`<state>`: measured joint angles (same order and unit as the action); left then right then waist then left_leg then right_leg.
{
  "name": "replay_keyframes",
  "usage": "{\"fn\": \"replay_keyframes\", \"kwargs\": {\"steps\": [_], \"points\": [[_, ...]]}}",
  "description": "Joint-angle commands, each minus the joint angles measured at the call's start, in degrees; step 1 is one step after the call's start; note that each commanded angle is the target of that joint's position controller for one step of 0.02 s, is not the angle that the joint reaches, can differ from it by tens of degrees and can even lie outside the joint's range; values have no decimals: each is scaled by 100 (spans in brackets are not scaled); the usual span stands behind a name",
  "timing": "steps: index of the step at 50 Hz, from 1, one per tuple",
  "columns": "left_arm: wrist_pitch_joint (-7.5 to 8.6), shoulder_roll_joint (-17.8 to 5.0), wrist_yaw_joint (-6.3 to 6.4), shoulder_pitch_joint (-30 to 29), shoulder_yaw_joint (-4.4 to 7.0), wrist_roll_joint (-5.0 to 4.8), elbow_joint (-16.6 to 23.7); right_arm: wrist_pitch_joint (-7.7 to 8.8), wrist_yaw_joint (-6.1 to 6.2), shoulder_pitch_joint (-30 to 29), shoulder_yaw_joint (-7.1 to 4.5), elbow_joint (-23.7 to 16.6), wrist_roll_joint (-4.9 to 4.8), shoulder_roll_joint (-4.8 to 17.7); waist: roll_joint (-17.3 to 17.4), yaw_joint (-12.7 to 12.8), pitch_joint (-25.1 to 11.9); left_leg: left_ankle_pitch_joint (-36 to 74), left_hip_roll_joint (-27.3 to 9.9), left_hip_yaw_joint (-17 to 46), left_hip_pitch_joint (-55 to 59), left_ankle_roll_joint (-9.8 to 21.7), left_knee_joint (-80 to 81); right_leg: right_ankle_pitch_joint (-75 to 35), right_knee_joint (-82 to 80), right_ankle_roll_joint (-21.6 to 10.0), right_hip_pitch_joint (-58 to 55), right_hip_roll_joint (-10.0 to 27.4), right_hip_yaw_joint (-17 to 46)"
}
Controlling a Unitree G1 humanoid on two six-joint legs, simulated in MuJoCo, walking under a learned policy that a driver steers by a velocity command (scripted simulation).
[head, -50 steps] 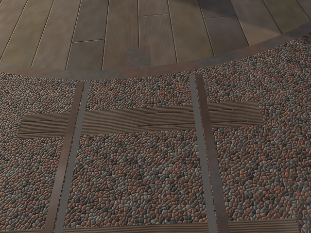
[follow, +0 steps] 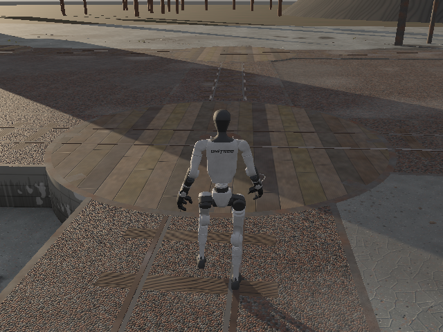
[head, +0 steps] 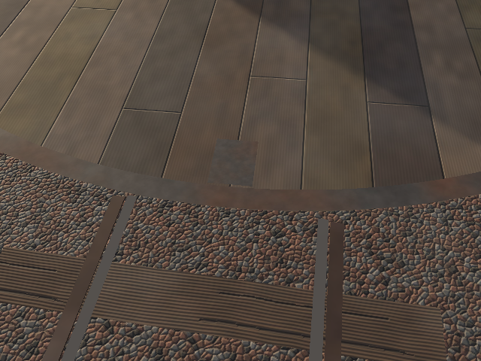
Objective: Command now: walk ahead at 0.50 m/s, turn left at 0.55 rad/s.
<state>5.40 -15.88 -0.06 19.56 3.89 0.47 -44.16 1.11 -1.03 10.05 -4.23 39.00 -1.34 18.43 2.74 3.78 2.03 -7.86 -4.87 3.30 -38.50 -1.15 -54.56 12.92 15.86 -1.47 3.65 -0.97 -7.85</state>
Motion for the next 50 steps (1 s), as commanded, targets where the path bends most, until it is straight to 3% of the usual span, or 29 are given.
{"fn": "replay_keyframes", "kwargs": {"steps": [1,5,7,9,10,11,12,13,14,15,16,18,20,26,28,31,33,34,35,36,37,38,39,40,41,42,45,48,50], "points": [[74,-924,54,-444,224,-37,367,86,-124,-380,87,-468,11,-20,-557,-73,149,752,-111,-60,-71,46,900,-1678,-758,-830,-53,1542,544],[-23,-1134,61,-165,294,-150,151,92,-241,-976,97,-743,-8,54,-527,54,329,633,-2,-369,61,287,1612,-1980,-608,-681,-502,1690,147],[-96,-1265,73,-153,334,-194,102,74,-275,-1001,40,-842,5,185,-618,-68,218,157,217,-613,375,499,1800,-3224,-151,-566,-769,1726,-72],[-182,-1442,107,-185,382,-247,106,23,-256,-345,-128,-754,25,482,-776,-523,-307,-328,672,-946,1460,783,1886,-5064,1079,-432,-810,1646,-304],[-209,-1378,127,-236,347,-267,138,-9,-196,577,-302,-515,3,761,-666,-1034,-791,-13,907,-966,2813,1003,2220,-5057,2263,-258,-301,1453,-474],[-179,-1096,144,-110,225,-111,243,-80,-73,1489,-483,-301,-33,1208,-62,-1370,-1292,67,285,156,4591,1323,2287,-2977,4036,4,1177,1195,-456],[-37,-291,73,388,-35,93,605,-2,-47,1159,-506,-415,-43,1804,1298,-553,-1810,-1021,-1170,3602,6110,2401,2953,2157,5948,336,3592,-16,231],[156,-844,2,-234,35,-122,669,91,-81,1320,-384,-562,-11,1326,635,-1069,-2325,-1799,-1428,4507,6226,2508,3741,2125,6455,271,4155,32,1386],[241,-1068,-27,-707,90,-303,832,177,-97,1113,-289,-469,21,1002,351,-1066,-1423,-1442,-1255,3652,5611,2219,3858,1501,6247,172,4532,281,1344],[288,-995,11,-758,59,-224,809,215,-92,792,-236,-475,3,849,-88,-802,-925,-820,-987,2949,4755,2009,3837,998,5748,132,4277,531,1313],[288,-996,54,-746,83,-59,748,220,-78,428,-187,-525,25,697,-208,-565,-640,-103,-753,2430,4013,1861,3856,714,5269,181,3881,686,1306],[171,-989,45,-578,113,33,710,238,-35,159,-134,-605,124,578,-23,-284,-518,795,-526,2005,3252,1839,4068,405,4878,292,3297,783,1316],[66,-813,47,-607,67,70,711,269,24,249,-149,-493,88,634,-71,-252,-424,1408,-415,1641,2826,1880,4143,211,4470,463,3176,735,1181],[76,-449,-25,-1924,-91,18,1036,193,187,783,-193,-169,6,809,111,-719,-141,769,92,1180,2361,1397,4039,-1771,2054,599,2718,251,1059],[120,-501,-90,-2189,-85,-51,1101,174,202,994,-191,-48,-13,822,166,-826,-115,480,-38,1383,2520,1355,3951,-1977,1660,548,2553,164,1102],[185,-650,-181,-2241,-31,-59,1108,143,221,1205,-146,116,-5,691,270,-842,-103,435,-339,1747,3180,1287,3546,-1701,1295,338,2556,201,1218],[210,-742,-181,-2015,24,-59,1075,109,217,1194,-162,177,25,717,442,-702,-84,951,-473,1903,3457,1211,3280,-1117,1194,126,2308,175,1128],[222,-819,-155,-1599,81,-47,962,98,205,1090,-147,168,37,689,469,-462,-237,1683,-362,1767,3537,1124,2913,-1044,978,-41,1812,77,940],[240,-1002,-124,-975,165,0,823,101,182,1066,-82,133,78,522,347,-181,-755,2212,-72,1482,3410,976,2036,-1202,1027,-303,805,261,1030],[238,-1334,-116,-131,243,63,741,121,193,1308,15,42,177,318,-358,15,-1667,1258,370,1080,2458,735,435,-1425,1337,-846,-881,1152,2191],[159,-1567,-188,372,341,1,437,189,187,1976,99,73,35,65,-2126,-160,-2109,-2021,1168,474,519,267,-1370,22,561,-1696,-2331,2093,4740],[145,-1064,-231,349,197,-196,458,240,169,1700,53,78,14,506,-1569,-55,-1672,-2392,820,728,-249,267,-1890,1290,117,-1601,-2221,2118,5387],[105,-832,-214,-56,125,-204,532,276,150,955,-11,-51,-10,725,-990,22,-834,-1868,555,554,-509,263,-1937,1190,18,-1408,-1500,1920,4647],[58,-807,-204,-283,98,-116,605,335,150,471,13,-171,65,666,-512,-8,-424,-1523,408,371,-436,265,-1738,559,-76,-1324,-825,1660,4099],[31,-777,-191,-407,84,-83,610,400,138,272,5,-253,151,576,-372,-129,-151,-1265,254,324,-367,241,-1344,-112,-151,-1316,-368,1472,3745],[31,-718,-167,-440,55,-36,625,436,123,312,9,-269,193,485,-511,-260,-212,-1088,146,320,-75,213,-1014,-602,-222,-1269,-142,1276,3476],[6,-727,-104,-365,57,-120,560,433,107,306,78,-288,224,245,-813,-362,-319,-1133,169,100,303,-4,1,-1266,-377,-1356,217,1045,2970],[-65,-1003,4,-218,152,-169,475,449,83,-321,184,-422,217,49,-783,-198,-188,-257,305,-14,744,-164,1256,-1257,-456,-1260,751,874,2592],[-131,-1072,49,-40,179,-179,417,486,42,-681,193,-462,170,71,-785,-62,-164,531,461,-14,1142,-220,1874,-1132,-425,-1137,976,797,2523]]}}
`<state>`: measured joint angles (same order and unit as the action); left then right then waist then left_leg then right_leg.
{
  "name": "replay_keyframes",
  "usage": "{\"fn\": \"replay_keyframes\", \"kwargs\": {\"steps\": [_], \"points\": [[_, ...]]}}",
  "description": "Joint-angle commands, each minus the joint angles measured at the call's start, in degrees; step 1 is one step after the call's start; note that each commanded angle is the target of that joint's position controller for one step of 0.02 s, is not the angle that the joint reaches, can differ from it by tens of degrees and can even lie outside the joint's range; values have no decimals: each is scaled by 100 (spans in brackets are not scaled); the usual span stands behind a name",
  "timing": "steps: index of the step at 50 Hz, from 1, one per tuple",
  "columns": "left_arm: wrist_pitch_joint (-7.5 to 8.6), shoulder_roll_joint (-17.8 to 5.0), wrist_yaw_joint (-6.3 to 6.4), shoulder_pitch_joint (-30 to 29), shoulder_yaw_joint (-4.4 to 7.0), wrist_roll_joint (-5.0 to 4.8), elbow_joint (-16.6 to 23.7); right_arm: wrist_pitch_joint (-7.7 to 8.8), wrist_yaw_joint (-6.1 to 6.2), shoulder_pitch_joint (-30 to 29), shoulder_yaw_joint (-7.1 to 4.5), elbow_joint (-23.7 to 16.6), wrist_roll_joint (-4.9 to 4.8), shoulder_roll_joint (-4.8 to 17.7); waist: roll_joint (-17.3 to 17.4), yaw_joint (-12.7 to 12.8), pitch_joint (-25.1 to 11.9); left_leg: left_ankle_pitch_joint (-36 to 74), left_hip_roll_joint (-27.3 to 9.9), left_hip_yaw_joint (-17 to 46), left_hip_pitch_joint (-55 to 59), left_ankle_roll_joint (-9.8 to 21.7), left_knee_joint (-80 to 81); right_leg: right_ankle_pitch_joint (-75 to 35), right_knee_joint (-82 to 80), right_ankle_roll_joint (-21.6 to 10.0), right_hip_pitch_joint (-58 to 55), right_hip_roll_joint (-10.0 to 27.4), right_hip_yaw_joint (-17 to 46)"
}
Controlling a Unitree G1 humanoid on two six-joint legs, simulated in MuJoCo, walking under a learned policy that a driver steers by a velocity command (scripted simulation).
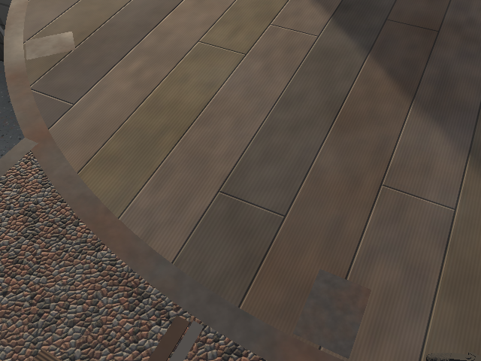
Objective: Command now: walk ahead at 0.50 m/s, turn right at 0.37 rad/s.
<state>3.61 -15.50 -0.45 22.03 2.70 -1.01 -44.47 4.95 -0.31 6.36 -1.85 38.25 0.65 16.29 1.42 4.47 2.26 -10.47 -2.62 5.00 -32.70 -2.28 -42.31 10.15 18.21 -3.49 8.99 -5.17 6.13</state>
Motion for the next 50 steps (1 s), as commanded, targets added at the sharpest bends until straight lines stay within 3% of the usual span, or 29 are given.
{"fn": "replay_keyframes", "kwargs": {"steps": [1,5,7,8,9,10,11,12,13,14,16,22,25,29,31,32,33,34,35,36,37,38,39,40,41,44,47,50], "points": [[18,-1116,102,-175,302,-41,414,120,-49,-455,-54,-413,-54,320,-657,-85,-187,1008,300,-155,717,-119,838,-764,-605,-895,471,1219,1170],[-72,-1093,135,2,320,-83,364,185,-68,-649,-162,-493,-125,566,-750,-170,-197,878,355,22,1264,12,1401,-213,-195,-684,281,1341,1670],[-107,-951,137,-95,292,-70,401,210,-30,-151,-264,-357,-125,705,-785,-499,-325,696,273,-35,2084,231,1744,-156,296,-481,414,1174,1714],[-96,-729,124,-151,217,-29,455,220,20,404,-346,-269,-77,879,-664,-792,-676,473,-85,192,2973,439,1800,-123,1065,-299,724,908,1476],[-76,-295,114,-45,79,87,556,195,75,1287,-437,-164,-27,1225,257,-1066,-1443,51,-1188,1269,4306,798,1819,1170,2824,-51,1473,442,838],[-30,-250,127,513,37,-118,785,90,20,1519,-515,12,-6,1515,1946,-755,-1775,-1625,-2163,3694,5125,1554,2460,2501,4277,117,3092,80,266],[-50,-816,157,399,168,-176,610,82,-15,1246,-414,-61,-71,1013,1119,-810,-1094,-2380,-2021,3665,4607,1477,2699,2136,4965,212,3594,502,380],[-83,-984,148,-41,229,-131,644,77,-9,1056,-338,-76,-89,735,700,-855,-556,-1864,-1776,2796,4097,1294,2702,1637,5141,247,3687,643,288],[-117,-895,144,-171,230,-79,625,83,-20,812,-285,-79,-51,598,358,-735,-336,-1057,-1522,2138,3621,1212,2796,1235,5083,314,3488,810,214],[-131,-837,125,-316,246,-34,677,79,-20,654,-254,-27,-23,469,380,-654,-167,-476,-1350,1677,3307,1207,2891,979,4905,353,3417,947,188],[-179,-638,56,-400,225,-65,746,113,-5,567,-255,60,9,437,561,-553,-85,170,-1134,962,2877,1175,3132,674,4766,402,3139,1117,48],[-179,-401,-63,-1047,123,-32,1067,135,28,663,-363,355,-29,772,223,-629,8,1429,-1114,-244,2915,1293,3388,-532,3444,515,3267,1189,-117],[-128,-319,-174,-1625,60,-23,1245,86,49,838,-387,494,-72,936,130,-836,143,1581,-1085,-738,2984,1188,3381,-1149,2545,404,3013,1100,-416],[-134,-387,-301,-2150,62,-47,1540,-30,54,1141,-440,699,-180,1133,137,-907,277,2098,-1286,-1068,3563,1028,3126,-816,1914,136,2935,965,-700],[-161,-550,-327,-2035,141,-22,1606,-105,83,1142,-485,715,-214,1293,294,-708,61,3762,-1306,-1305,3782,902,2516,-253,1785,-93,2417,659,-997],[-189,-705,-318,-1707,225,-1,1563,-146,110,1138,-514,707,-229,1391,393,-478,-205,4717,-1279,-1424,3812,837,1894,18,1770,-232,1875,432,-1157],[-214,-937,-282,-944,368,-7,1386,-185,139,1080,-512,682,-246,1409,325,-17,-625,5093,-1152,-1588,3522,707,859,-140,1491,-428,792,194,-1239],[-271,-1285,-180,72,560,-30,1125,-171,168,1130,-443,622,-187,1262,42,465,-1132,4184,-948,-1628,2419,496,-619,-334,1327,-672,-921,289,-782],[-272,-1984,-87,145,672,-87,1104,-69,88,1649,-173,293,89,441,-1580,-76,-1614,-1093,10,-1523,-262,126,-2805,143,1121,-1606,-3066,1883,2165],[-179,-1696,-107,284,561,-58,1318,145,7,1314,-155,198,-19,702,-1285,187,-2655,-2384,481,-112,-1009,104,-3803,1087,119,-2170,-3523,2527,4336],[-99,-1332,-137,120,444,11,1239,254,-49,705,-267,23,-256,1072,-848,320,-1874,-1847,145,122,-1505,205,-3780,917,-65,-1794,-3052,2323,3519],[-54,-1200,-131,-142,404,5,1210,319,-42,522,-214,-53,-268,978,-528,112,-1223,-1354,-79,49,-1415,275,-3294,506,-93,-1592,-2202,2063,2778],[-40,-1061,-121,-536,356,16,1246,328,3,518,-217,8,-142,932,-191,-164,-821,-1067,-260,27,-1094,238,-2771,-131,-133,-1428,-1373,1832,2250],[-28,-885,-111,-801,291,77,1310,269,32,560,-255,61,-38,965,-183,-367,-632,-821,-390,47,-673,225,-2441,-642,-278,-1306,-801,1613,1854],[-19,-925,-94,-915,290,120,1354,203,23,690,-264,59,-18,966,-425,-521,-585,-749,-389,52,-392,146,-2318,-1064,-379,-1391,-403,1589,1791],[15,-988,-10,-873,314,65,1212,69,34,630,-212,71,43,746,-337,-583,-405,-430,-324,-117,-161,-133,-1572,-1531,-528,-1411,331,1388,1279],[-19,-1109,84,-626,350,21,1043,59,14,-103,-118,-114,50,519,-406,-330,-202,780,-130,-155,-69,-231,-261,-1212,-514,-1149,604,1084,942],[-66,-1175,127,-348,373,-17,882,110,-56,-698,-79,-250,-31,461,-518,-87,-144,1588,151,-171,454,-208,733,-568,-444,-927,763,997,997]]}}
Over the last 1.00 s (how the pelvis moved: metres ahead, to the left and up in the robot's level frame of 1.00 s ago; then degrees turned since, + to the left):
0.55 0.12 0.00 18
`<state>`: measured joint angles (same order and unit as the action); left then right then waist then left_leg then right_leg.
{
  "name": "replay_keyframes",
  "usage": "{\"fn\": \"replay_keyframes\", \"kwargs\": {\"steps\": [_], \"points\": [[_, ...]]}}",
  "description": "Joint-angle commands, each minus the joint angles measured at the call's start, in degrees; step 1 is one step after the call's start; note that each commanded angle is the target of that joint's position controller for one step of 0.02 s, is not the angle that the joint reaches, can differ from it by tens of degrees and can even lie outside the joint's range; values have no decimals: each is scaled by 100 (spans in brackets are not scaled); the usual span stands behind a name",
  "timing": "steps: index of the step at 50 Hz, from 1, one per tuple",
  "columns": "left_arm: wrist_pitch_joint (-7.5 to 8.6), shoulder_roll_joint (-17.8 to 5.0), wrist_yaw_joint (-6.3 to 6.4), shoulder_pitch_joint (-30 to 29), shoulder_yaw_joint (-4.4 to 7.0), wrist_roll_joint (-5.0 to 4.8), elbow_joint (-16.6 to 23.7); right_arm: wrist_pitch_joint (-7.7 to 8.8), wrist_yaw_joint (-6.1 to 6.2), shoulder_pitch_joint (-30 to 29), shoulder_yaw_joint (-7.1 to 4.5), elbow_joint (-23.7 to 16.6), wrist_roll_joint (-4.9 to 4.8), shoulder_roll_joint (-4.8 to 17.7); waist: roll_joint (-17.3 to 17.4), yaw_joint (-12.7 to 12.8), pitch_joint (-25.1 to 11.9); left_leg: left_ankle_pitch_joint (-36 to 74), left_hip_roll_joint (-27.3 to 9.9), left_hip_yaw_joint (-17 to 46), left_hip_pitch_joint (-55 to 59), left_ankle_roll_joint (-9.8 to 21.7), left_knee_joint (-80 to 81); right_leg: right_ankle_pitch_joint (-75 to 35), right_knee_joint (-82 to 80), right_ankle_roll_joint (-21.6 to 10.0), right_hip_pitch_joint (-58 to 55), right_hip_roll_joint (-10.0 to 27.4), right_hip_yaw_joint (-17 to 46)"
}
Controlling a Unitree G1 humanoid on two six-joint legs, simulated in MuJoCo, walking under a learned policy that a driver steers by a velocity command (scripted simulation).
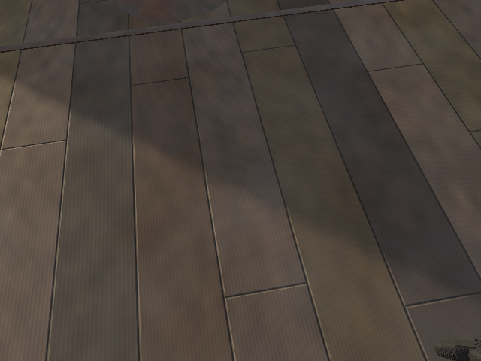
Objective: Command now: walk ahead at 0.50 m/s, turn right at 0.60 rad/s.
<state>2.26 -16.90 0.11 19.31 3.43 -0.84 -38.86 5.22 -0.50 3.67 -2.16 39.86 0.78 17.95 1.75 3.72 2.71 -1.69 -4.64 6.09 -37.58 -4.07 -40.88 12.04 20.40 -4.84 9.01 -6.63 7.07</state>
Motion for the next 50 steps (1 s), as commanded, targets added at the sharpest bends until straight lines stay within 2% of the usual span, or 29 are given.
{"fn": "replay_keyframes", "kwargs": {"steps": [1,4,6,7,8,9,10,11,12,13,14,15,17,20,22,26,28,29,30,31,32,33,34,36,37,39,41,46,50], "points": [[59,-1045,71,18,308,-52,263,102,-55,-542,-62,-453,-79,342,-582,24,-175,750,392,-223,1021,-7,748,-607,-593,-766,690,1200,1042],[19,-958,86,141,296,-79,154,157,-98,-590,-155,-504,-117,563,-710,-32,-195,323,433,-22,1156,139,1183,-343,-128,-662,171,1381,1562],[-20,-917,93,72,294,-48,124,200,-99,-236,-226,-423,-131,665,-905,-234,-258,-135,432,-115,1545,325,1320,-537,232,-562,-36,1449,1746],[-30,-754,86,77,242,-28,107,221,-77,205,-284,-293,-98,724,-901,-438,-440,-133,430,-242,2161,479,1535,-796,602,-439,-16,1282,1631],[-14,-438,63,138,122,16,122,252,-43,825,-354,-218,-1,901,-661,-710,-1019,-238,-75,145,3272,782,1470,-773,1658,-251,254,994,1303],[26,-117,59,758,11,-36,167,225,-20,1518,-469,-125,95,1350,516,-680,-1875,-876,-1252,2006,5274,1575,1533,521,3500,187,1824,271,566],[65,-278,79,1021,-5,-137,181,142,-99,1950,-513,155,-60,1311,1639,-695,-2021,-2650,-1868,4021,5726,2026,2307,2194,4774,367,3113,168,287],[65,-778,86,554,114,-164,138,130,-108,1705,-384,76,-153,846,851,-820,-1216,-3457,-1677,3735,5133,1825,2545,1821,5225,378,3560,453,483],[50,-876,91,4,142,-108,234,89,-94,1383,-314,29,-117,654,439,-808,-650,-2997,-1452,2898,4465,1626,2566,1393,5248,378,3584,645,263],[62,-811,84,-317,131,-20,318,67,-91,1162,-261,26,-60,537,236,-729,-296,-2332,-1212,2305,3855,1591,2680,1089,4995,376,3485,789,149],[78,-708,57,-408,133,25,347,66,-75,1042,-214,52,-17,423,266,-596,-151,-1819,-1023,1894,3464,1566,2802,838,4674,361,3294,968,114],[98,-592,30,-379,109,33,351,71,-70,1008,-190,84,0,394,426,-483,-123,-1399,-849,1650,3180,1565,2910,696,4411,368,3019,1089,-12],[135,-392,3,-389,53,63,342,76,-67,1077,-188,152,-81,416,498,-423,-178,-727,-692,1313,3006,1691,3042,601,3896,437,2829,1123,-239],[229,-180,-25,-951,-62,132,508,35,-19,1219,-271,236,-178,708,346,-550,-127,-104,-593,915,2848,1741,3147,-41,2586,569,2613,1093,-400],[285,-131,-73,-1331,-99,101,554,-16,14,1372,-303,312,-209,821,315,-663,-116,53,-472,668,2671,1651,3104,-681,1787,653,2178,932,-468],[366,-304,-150,-1855,-51,9,671,-120,54,1819,-317,474,-267,867,345,-781,-120,-155,-592,887,2765,1514,2865,-1168,1030,683,1619,731,-395],[408,-460,-156,-1781,17,-12,667,-170,83,1837,-337,487,-271,915,413,-615,-155,-341,-682,1113,2840,1374,2625,-1012,733,568,1192,729,-348],[419,-535,-139,-1542,66,-12,592,-191,94,1807,-330,484,-265,889,402,-435,-235,-299,-617,1098,2763,1272,2387,-962,542,472,731,735,-389],[420,-688,-92,-1072,156,21,456,-196,95,1818,-288,470,-231,758,355,-191,-477,-38,-377,977,2579,1132,1876,-813,414,339,-49,766,-433],[424,-981,-29,-292,258,120,364,-173,76,1711,-173,349,-159,442,9,217,-1099,-422,-18,688,1979,916,556,-624,495,27,-1289,1486,190],[322,-1465,2,322,394,179,254,-100,93,2238,-27,185,-191,-28,-1389,212,-1966,-2115,676,-132,234,526,-1357,289,289,-689,-3087,2814,2107],[279,-1173,-40,466,334,132,148,-73,114,2221,-95,140,-293,298,-1717,244,-1910,-3151,534,54,-562,472,-2447,1387,-236,-909,-2885,3094,3272],[282,-837,-47,196,228,88,138,-95,113,1898,-223,125,-350,673,-1213,214,-1157,-2729,280,189,-843,488,-2875,1609,-381,-741,-2266,2889,2682],[299,-455,-73,-421,107,111,120,-171,102,1538,-249,80,-265,591,-846,-56,-428,-1981,-19,40,-643,439,-2719,545,-669,-573,-1174,2430,1453],[329,-346,-76,-606,79,148,86,-227,84,1508,-265,64,-239,502,-919,-200,-254,-1747,-159,49,-414,427,-2571,87,-835,-527,-758,2274,1011],[392,-359,-72,-784,118,145,-1,-325,42,1470,-232,20,-249,277,-918,-337,-124,-1445,-246,-38,-168,356,-2413,-593,-1088,-552,-338,2162,395],[441,-474,-52,-783,174,138,-112,-372,24,1272,-219,-102,-221,199,-707,-373,-55,-1100,-272,-35,-271,286,-2078,-1093,-1223,-615,-283,2178,-29],[400,-784,6,-641,265,101,-339,-321,-144,494,-125,-395,-203,59,-469,-148,77,220,-198,-333,-1,356,-446,-1574,-1303,-509,-380,2081,-1008],[303,-1008,20,-329,337,-14,-553,-334,-262,-147,-122,-717,-213,131,-414,8,256,144,-104,-584,19,590,264,-1739,-1162,-350,-926,2262,-1363]]}}
Over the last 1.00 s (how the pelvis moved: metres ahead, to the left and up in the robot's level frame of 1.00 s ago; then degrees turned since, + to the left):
0.49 -0.12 0.00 -35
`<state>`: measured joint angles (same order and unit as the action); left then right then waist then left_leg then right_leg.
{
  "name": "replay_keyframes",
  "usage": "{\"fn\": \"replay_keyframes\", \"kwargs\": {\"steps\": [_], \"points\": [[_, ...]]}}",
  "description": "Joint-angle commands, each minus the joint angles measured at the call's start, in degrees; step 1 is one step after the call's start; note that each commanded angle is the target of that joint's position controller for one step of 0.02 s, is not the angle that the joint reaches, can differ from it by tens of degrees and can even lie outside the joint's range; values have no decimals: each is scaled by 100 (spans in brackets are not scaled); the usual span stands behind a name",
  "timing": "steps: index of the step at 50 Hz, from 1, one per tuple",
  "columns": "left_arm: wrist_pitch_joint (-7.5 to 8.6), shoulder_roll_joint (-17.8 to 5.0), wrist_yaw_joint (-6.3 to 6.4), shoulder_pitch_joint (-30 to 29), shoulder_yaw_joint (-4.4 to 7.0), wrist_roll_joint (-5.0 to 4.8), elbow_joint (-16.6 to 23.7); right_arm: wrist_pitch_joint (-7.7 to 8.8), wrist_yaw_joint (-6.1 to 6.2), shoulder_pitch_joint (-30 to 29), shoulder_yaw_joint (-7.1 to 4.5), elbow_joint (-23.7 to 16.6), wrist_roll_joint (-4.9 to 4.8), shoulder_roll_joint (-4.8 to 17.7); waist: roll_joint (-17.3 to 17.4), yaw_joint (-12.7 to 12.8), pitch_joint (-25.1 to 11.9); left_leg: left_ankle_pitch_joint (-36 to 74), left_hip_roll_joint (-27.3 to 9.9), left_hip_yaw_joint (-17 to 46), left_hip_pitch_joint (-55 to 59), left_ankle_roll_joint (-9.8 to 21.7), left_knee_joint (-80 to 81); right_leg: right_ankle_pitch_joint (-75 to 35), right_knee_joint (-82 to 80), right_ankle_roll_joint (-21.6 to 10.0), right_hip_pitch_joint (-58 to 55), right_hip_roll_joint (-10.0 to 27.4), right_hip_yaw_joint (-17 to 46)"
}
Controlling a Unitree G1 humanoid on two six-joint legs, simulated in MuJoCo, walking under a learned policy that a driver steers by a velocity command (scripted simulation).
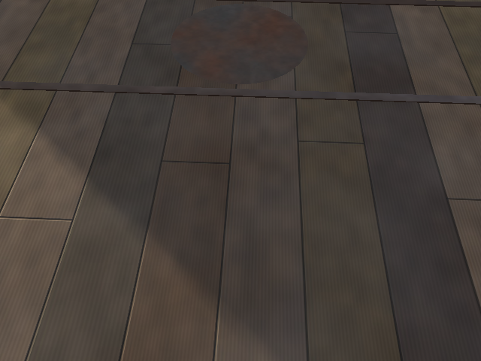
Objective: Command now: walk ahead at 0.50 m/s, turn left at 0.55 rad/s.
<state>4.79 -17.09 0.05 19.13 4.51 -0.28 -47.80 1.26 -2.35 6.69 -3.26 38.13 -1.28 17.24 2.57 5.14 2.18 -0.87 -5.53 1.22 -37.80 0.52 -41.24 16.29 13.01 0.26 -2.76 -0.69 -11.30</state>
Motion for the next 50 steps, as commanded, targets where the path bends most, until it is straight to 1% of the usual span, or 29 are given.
{"fn": "replay_keyframes", "kwargs": {"steps": [1,4,5,6,7,8,9,10,11,13,17,20,23,27,28,29,30,31,32,33,36,39,42,45,46,47,48,49,50], "points": [[12,-1036,27,-267,247,-100,299,54,-99,-528,-30,-612,1,253,-495,-148,315,-147,43,-180,57,214,399,-2449,-278,-810,63,1714,393],[-117,-1296,66,-274,318,-168,276,-3,-107,-26,-202,-634,37,571,-710,-586,-210,-976,600,-674,1157,575,516,-5009,1081,-616,-185,1663,65],[-159,-1261,85,-332,295,-186,297,-27,-64,809,-360,-424,17,817,-620,-1074,-654,-764,876,-776,2337,769,814,-5311,2209,-461,167,1480,-128],[-143,-1064,112,-217,203,-71,360,-90,45,1819,-561,-164,-14,1231,-214,-1500,-1184,-634,617,-75,4118,1035,896,-4019,3847,-209,1444,1265,-139],[-27,-210,37,324,-76,186,706,-60,103,1630,-645,-202,-78,1921,1439,-768,-1583,-1628,-917,3183,5882,2051,1420,1374,5941,174,4063,128,178],[185,-565,-36,-135,-61,34,744,50,73,1841,-512,-434,-44,1568,756,-1182,-2497,-2309,-1367,4779,6239,2401,2259,1919,6629,141,4616,-68,1603],[283,-899,-76,-793,31,-205,953,139,44,1689,-415,-322,21,1215,356,-1289,-1653,-2295,-1210,4088,5725,2067,2514,1325,6566,20,5144,180,1678],[343,-821,-47,-907,-10,-178,986,192,50,1359,-368,-328,23,1084,46,-1049,-1082,-1877,-971,3422,4883,1856,2525,806,6074,-65,4992,426,1653],[350,-808,4,-869,4,-27,911,200,68,922,-308,-389,43,892,-138,-778,-737,-1176,-754,2870,4085,1701,2531,491,5568,-34,4607,607,1655],[231,-868,13,-688,58,89,855,208,107,515,-240,-557,153,727,84,-440,-520,238,-487,2295,3164,1633,2683,198,5101,56,3887,706,1669],[49,-517,57,-898,-37,186,907,166,271,625,-330,-397,121,984,-63,-374,-418,2700,-133,1303,2280,1516,2436,-388,4010,419,3431,379,1360],[14,-351,6,-1436,-119,134,1009,1,389,825,-347,-274,26,976,169,-598,-570,2268,228,1090,2096,1107,2187,-1576,2784,441,2922,8,1316],[-13,-448,-58,-1832,-101,60,1137,-116,442,1006,-360,-176,14,983,298,-728,-618,1440,122,1588,2341,950,1949,-1834,2081,404,2749,-172,1510],[61,-726,-64,-1500,40,102,1083,-175,492,720,-322,-282,20,805,460,-435,-636,873,132,2298,2889,746,1089,-1592,1239,129,2386,-95,1714],[100,-803,-28,-1278,64,159,1065,-169,481,687,-268,-344,33,640,339,-330,-843,411,404,2200,2709,558,519,-2408,909,-72,1685,241,1806],[83,-1097,38,-992,107,243,1095,-154,472,887,-161,-439,136,313,-565,-366,-1422,-1493,914,1582,2036,260,-850,-4272,1092,-483,429,1373,2731],[-28,-1036,48,-931,47,288,1164,-164,455,2130,-130,-183,215,164,-1506,-891,-1757,-4705,1598,1353,961,-61,-2141,-6168,1595,-1313,-665,2399,3905],[-136,-1123,9,-883,125,103,1011,-186,434,2452,-204,-203,28,716,-1928,-949,-2028,-4105,1145,1044,337,-245,-2881,-3837,1049,-1851,-525,2942,5131],[-172,-638,16,-1158,9,99,1191,-293,500,1771,-316,-105,-36,1085,-1187,-673,-1463,-3513,846,948,241,-409,-3205,-2302,789,-1613,-19,2315,4527],[-234,-401,19,-1394,-91,142,1216,-421,543,1246,-345,-164,-11,1161,-818,-560,-1076,-3077,772,803,266,-471,-3161,-1490,674,-1339,563,1903,3797],[-321,-527,35,-1675,-105,180,1113,-524,523,1064,-237,-224,82,661,-943,-682,-480,-2604,672,501,1063,-534,-2369,-1162,281,-1166,1836,1199,2600],[-334,-502,32,-1609,-97,136,968,-403,482,1031,-95,-188,127,311,-1096,-620,-734,-2554,569,223,1637,-518,-1044,-1901,397,-1274,1632,1130,2185],[-386,-684,10,-1427,-45,61,843,-369,420,850,-78,-173,119,392,-1145,-459,-884,-2117,505,114,2054,-417,-42,-1729,465,-1398,1427,1324,2325],[-431,-603,-12,-1438,-107,-19,733,-363,350,992,-87,-15,155,391,-1003,-657,-717,-1072,610,-54,2927,-137,1464,-778,615,-1079,1898,1147,2199],[-395,-412,-38,-1228,-184,5,633,-358,352,1002,-67,-50,222,431,-811,-673,-792,-877,389,239,3419,50,1793,191,613,-704,2268,989,2093],[-356,-225,-90,-1200,-254,115,646,-363,390,1066,-86,-107,276,687,-171,-582,-789,-1274,-334,1067,3686,357,2010,1040,1196,-302,2744,598,1676],[-316,-59,-86,-1186,-271,91,721,-378,380,1044,-186,34,231,1022,927,-440,-591,-3567,-637,1596,2797,843,2393,926,1734,-1,2676,-71,846],[-293,-415,-61,-1541,-192,44,739,-312,359,934,-236,-41,237,1093,1019,-775,-95,-4561,-805,2090,2323,1051,3038,714,2527,105,2723,-167,790],[-267,-623,-63,-1649,-99,-50,780,-221,384,911,-226,-8,285,1052,1126,-821,188,-4442,-1015,2332,2331,1104,3277,753,3074,37,3099,-56,946]]}}
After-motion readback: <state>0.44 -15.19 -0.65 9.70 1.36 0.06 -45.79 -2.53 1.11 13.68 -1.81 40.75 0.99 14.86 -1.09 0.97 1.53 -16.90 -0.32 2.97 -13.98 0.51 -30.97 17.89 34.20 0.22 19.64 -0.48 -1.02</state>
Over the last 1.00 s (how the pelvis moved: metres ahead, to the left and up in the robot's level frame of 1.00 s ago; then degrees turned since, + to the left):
0.52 0.00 -0.01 11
